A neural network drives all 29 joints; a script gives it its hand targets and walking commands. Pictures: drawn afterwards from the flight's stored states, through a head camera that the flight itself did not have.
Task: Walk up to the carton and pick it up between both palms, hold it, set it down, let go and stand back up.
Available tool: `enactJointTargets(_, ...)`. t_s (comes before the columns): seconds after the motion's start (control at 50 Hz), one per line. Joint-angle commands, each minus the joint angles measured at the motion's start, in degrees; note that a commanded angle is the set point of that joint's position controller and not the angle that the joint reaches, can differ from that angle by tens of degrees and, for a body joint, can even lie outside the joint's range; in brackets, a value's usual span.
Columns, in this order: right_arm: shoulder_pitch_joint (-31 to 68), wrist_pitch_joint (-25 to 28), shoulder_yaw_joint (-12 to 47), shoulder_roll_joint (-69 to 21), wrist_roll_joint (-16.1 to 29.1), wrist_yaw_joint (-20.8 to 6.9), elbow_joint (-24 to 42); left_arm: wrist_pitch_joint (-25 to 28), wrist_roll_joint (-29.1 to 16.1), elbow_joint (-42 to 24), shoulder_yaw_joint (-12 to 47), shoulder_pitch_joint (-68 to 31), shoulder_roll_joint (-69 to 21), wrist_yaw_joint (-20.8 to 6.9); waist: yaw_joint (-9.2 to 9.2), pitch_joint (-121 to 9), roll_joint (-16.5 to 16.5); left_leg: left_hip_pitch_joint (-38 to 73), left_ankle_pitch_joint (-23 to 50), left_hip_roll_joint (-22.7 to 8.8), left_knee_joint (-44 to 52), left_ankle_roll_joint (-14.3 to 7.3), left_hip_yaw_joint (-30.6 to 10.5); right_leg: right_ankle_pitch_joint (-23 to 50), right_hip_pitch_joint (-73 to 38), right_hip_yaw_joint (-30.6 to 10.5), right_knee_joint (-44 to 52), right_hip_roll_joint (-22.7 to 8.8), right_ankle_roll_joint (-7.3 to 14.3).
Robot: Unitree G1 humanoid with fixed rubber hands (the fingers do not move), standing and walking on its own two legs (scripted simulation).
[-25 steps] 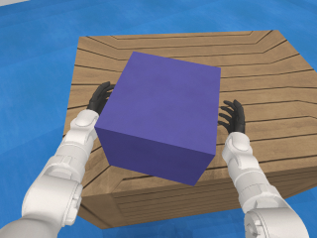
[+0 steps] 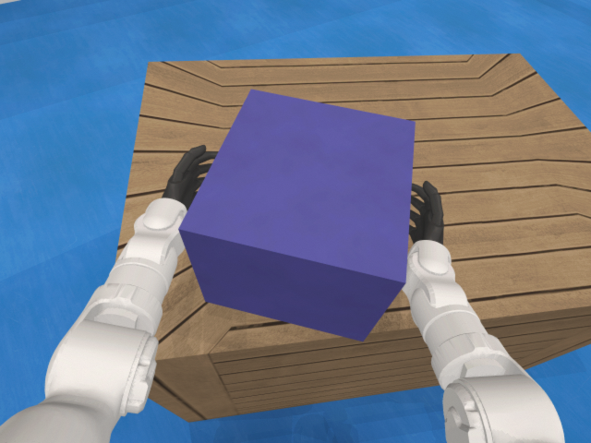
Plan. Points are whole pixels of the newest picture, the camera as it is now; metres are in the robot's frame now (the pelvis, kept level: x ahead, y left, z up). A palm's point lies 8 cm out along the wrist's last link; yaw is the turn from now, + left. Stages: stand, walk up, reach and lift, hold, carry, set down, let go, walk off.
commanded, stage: reach and lift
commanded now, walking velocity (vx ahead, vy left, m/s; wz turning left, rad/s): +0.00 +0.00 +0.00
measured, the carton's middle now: (306, 214) +0.43 -0.04 +0.02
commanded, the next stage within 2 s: none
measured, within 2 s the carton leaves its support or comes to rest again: leaves its support in 1.06 s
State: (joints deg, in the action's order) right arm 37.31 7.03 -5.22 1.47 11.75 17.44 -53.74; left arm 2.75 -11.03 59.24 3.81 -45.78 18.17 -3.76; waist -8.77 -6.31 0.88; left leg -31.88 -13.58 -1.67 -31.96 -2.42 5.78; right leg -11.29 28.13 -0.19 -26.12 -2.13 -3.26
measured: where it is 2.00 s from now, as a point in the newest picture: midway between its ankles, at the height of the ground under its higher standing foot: outside the picture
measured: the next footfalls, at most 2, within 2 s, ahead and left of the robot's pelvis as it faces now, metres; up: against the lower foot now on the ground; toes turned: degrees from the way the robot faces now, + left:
none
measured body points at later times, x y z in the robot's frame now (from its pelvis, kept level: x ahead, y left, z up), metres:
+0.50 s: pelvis +0.00 +0.00 +0.00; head +0.07 +0.03 +0.44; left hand +0.46 +0.14 +0.06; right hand +0.38 -0.20 +0.04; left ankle +0.01 +0.08 -0.73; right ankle +0.00 -0.17 -0.73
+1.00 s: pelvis +0.01 +0.00 +0.00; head +0.06 +0.04 +0.45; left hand +0.46 +0.14 +0.06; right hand +0.37 -0.20 +0.04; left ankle +0.01 +0.08 -0.73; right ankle +0.00 -0.17 -0.73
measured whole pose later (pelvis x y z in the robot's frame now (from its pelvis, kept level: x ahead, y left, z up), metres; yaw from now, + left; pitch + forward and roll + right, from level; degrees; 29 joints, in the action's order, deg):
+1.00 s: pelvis +0.01 +0.00 +0.00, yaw +2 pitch +13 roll -3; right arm 36.3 19.3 -20.8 -2.3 -0.6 14.0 -61.1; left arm 11.1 3.5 67.5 -3.4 -48.7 13.3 -7.0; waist -8.8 -7.6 0.2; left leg -32.0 -13.6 -1.7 -32.1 -2.4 3.4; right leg -10.0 25.3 2.3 -22.0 -1.9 -3.3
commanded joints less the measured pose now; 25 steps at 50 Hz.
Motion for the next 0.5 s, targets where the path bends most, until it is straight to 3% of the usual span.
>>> enactJointTargets(0.0,27.11,4.32,-2.49,-3.83,-5.15,0.28,11.68,3.5,3.99,-8.29,-3.06,-35.48,-0.93,-0.05,-1.47,-36.97,-10.62,30.44,32.88,-0.75,-5.6,8.07,-6.38,18.53,1.03,5.46,1.78,4.54,3.11)
enactJointTargets(0.02,28.66,3.85,-3.9,-2.46,-5.81,0.47,9.59,3.01,4.04,-8.68,-3.48,-37.41,-0.76,-0.33,-2.84,-35.74,-10.23,30.95,32.36,-0.68,-4.34,8.34,-6.87,17.14,0.66,5.37,2.99,4.74,2.67)
enactJointTargets(0.04,26.39,4.67,-2.24,-3.68,-4.66,0.25,13.35,3.49,3.61,-10.41,-2.13,-33.45,-3.14,-0.22,-1.94,-39.3,-8.96,31.78,33.33,-1.15,-5.32,8.37,-7.15,18.71,0.47,5.7,2.54,4.88,3.11)
enactJointTargets(0.06,29.07,4.72,-2.72,-3.67,-5.7,0.69,15.53,3.92,2.69,-10.18,-1.62,-36.41,-2.21,-0.45,-2.79,-40.28,-8.78,29.99,32.07,-0.62,-5.19,7.69,-6.6,19.25,0.24,5.33,2.27,4.6,2.84)
enactJointTargets(0.08,29.61,4.66,-3.13,-5.05,-5.93,0.19,13.35,4.07,4.02,-8.85,-1.97,-37.13,-2.97,-0.44,-2.39,-39.06,-8.98,29.15,29.58,-0.39,-5.03,7.21,-6.19,18.15,0.49,5.36,1.8,4.56,2.92)
enactJointTargets(0.1,29.76,5.16,-4.02,-4.8,-5.81,0.11,13.15,3.67,4.4,-9.93,-1.35,-36.51,-4.71,-0.38,-2.88,-39.15,-10.14,31.16,31.65,-0.78,-4.56,8.36,-6.66,18.24,1.19,6.23,1.92,4.97,3.23)
enactJointTargets(0.12,28.97,4.95,-3.85,-5.15,-6.5,-0.28,12.51,3.55,5.54,-7.16,-2.83,-36.53,-3.74,-0.95,-1.66,-37.39,-8.78,29.56,30.35,-0.47,-4.56,7.67,-5.91,18.14,-0.67,5.38,2.0,4.51,2.75)
enactJointTargets(0.14,29.46,5.01,-3.67,-5.68,-6.33,-0.37,12.92,4.06,4.67,-5.44,-2.26,-36.9,-5.12,-1.18,-2.24,-37.94,-7.82,29.24,29.48,-0.61,-4.44,7.7,-6.54,17.22,-0.13,5.72,1.93,4.5,3.16)
enactJointTargets(0.16,29.74,4.89,-4.11,-5.96,-7.5,-1.07,12.0,4.41,5.02,-7.67,-1.75,-37.27,-5.61,-1.47,-3.32,-35.54,-8.0,31.21,28.9,-0.98,-3.9,7.72,-6.62,16.0,0.12,6.13,2.57,4.81,3.27)
enactJointTargets(0.2,27.64,5.99,-4.02,-5.27,-7.65,-0.91,11.82,4.6,6.67,-9.12,-4.19,-36.15,-4.89,-1.0,-1.94,-37.07,-10.33,31.69,32.07,-0.64,-4.99,8.41,-6.41,16.93,0.17,5.91,2.27,4.57,3.29)
enactJointTargets(0.24,28.43,6.62,-6.43,-4.95,-8.84,-0.87,11.94,4.61,6.89,-10.39,-3.75,-36.0,-4.93,-0.86,-2.88,-38.96,-9.98,33.21,33.58,-1.01,-4.61,9.0,-7.16,17.17,0.25,6.25,2.47,5.23,3.32)
enactJointTargets(0.26,29.07,6.7,-4.24,-7.52,-8.26,-1.45,13.26,4.89,6.61,-7.81,-2.9,-35.79,-6.69,-1.51,-1.56,-37.7,-8.13,30.55,31.92,-0.75,-4.81,7.74,-6.82,17.26,-0.62,5.95,2.42,4.68,3.18)
enactJointTargets(0.28,29.64,6.75,-5.33,-7.35,-8.91,-1.31,11.63,5.32,7.41,-8.46,-3.42,-37.51,-6.03,-1.66,-2.04,-36.97,-9.41,30.93,32.39,-0.76,-4.32,8.46,-6.49,17.31,-0.75,6.17,2.67,4.66,3.24)
enactJointTargets(0.3,31.21,6.59,-4.56,-8.34,-9.2,-2.27,11.12,5.53,7.21,-5.48,-3.46,-38.06,-7.05,-2.19,-1.56,-35.97,-8.97,29.31,28.52,-0.71,-4.07,8.01,-6.65,14.39,-0.88,5.83,3.03,4.12,3.39)
enactJointTargets(0.32,30.18,6.97,-6.05,-7.8,-10.23,-2.18,11.06,5.81,7.99,-7.29,-3.77,-38.28,-6.66,-2.07,-2.7,-36.32,-9.43,30.99,28.6,-1.01,-3.62,8.1,-6.46,15.06,-0.42,6.08,3.07,4.38,3.21)
enactJointTargets(0.34,31.14,7.32,-6.82,-6.78,-11.19,-2.05,12.08,5.82,7.88,-5.61,-4.04,-38.21,-6.41,-1.84,-2.38,-37.72,-8.35,29.34,27.17,-0.43,-3.69,7.7,-5.97,14.99,-1.38,5.93,2.51,4.56,3.17)
enactJointTargets(0.36,29.81,7.86,-6.73,-7.51,-11.57,-1.59,12.76,5.71,7.78,-6.54,-3.57,-35.89,-7.15,-1.95,-2.56,-38.16,-7.95,30.74,30.5,-0.65,-3.86,7.82,-5.64,18.15,-1.28,6.49,2.64,4.52,2.56)
enactJointTargets(0.38,30.27,8.09,-5.56,-9.49,-11.32,-1.98,10.34,5.83,8.58,-5.85,-3.35,-37.03,-9.03,-2.42,-1.77,-35.67,-9.84,29.46,31.06,-0.73,-4.16,8.14,-5.73,17.57,-0.9,6.53,2.32,4.56,2.93)
enactJointTargets(0.4,30.13,8.7,-5.72,-11.33,-12.29,-2.38,11.13,6.04,8.67,-4.72,-2.5,-36.11,-10.96,-3.23,-2.89,-37.63,-7.49,30.97,31.32,-0.42,-4.08,8.08,-6.02,18.22,-1.57,6.54,2.66,4.73,2.91)
enactJointTargets(0.42,29.68,9.08,-3.78,-13.12,-12.18,-2.39,11.82,6.31,9.31,-5.35,-3.57,-35.93,-11.36,-3.86,-1.42,-37.07,-6.69,30.47,31.83,-0.15,-4.4,7.15,-5.52,20.25,-2.97,5.99,2.19,4.41,2.29)
enactJointTargets(0.44,29.9,8.52,-5.74,-13.83,-13.35,-3.24,8.28,6.71,12.07,-3.19,-5.16,-37.59,-11.17,-4.31,-1.32,-35.6,-7.6,28.44,27.93,0.1,-3.6,7.24,-5.42,16.76,-3.9,5.91,2.5,4.17,2.63)
enactJointTargets(0.46,31.66,9.28,-5.45,-17.31,-15.07,-3.99,10.57,6.7,11.85,-2.13,-3.83,-37.49,-15.84,-5.24,-1.77,-36.19,-5.99,28.07,27.51,0.33,-3.62,7.09,-5.29,17.4,-4.56,6.31,2.2,4.03,2.5)
enactJointTargets(0.48,33.67,9.42,-6.98,-18.24,-16.71,-5.31,8.27,7.2,13.45,-1.73,-3.81,-38.66,-19.18,-5.76,-1.9,-34.62,-8.8,31.08,26.75,-0.56,-2.13,8.06,-6.46,13.68,-2.47,7.03,3.27,4.25,3.13)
